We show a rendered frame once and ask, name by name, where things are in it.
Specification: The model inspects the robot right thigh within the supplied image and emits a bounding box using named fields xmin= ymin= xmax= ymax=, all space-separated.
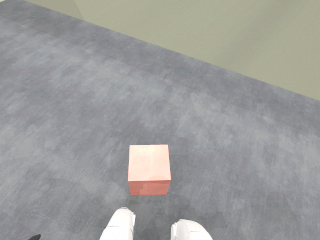
xmin=170 ymin=220 xmax=213 ymax=240

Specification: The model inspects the carton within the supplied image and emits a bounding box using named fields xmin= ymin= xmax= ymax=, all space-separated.
xmin=128 ymin=144 xmax=171 ymax=196

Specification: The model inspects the robot left thigh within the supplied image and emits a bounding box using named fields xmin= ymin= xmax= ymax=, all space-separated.
xmin=99 ymin=208 xmax=136 ymax=240

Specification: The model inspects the robot thigh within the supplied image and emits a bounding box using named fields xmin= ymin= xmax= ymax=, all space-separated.
xmin=170 ymin=220 xmax=213 ymax=240
xmin=99 ymin=208 xmax=136 ymax=240

